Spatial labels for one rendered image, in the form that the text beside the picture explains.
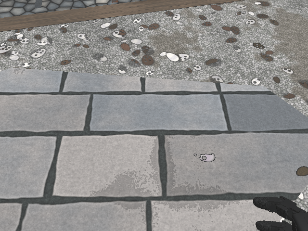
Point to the robot right hand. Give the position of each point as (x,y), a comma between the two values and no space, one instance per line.
(286,209)

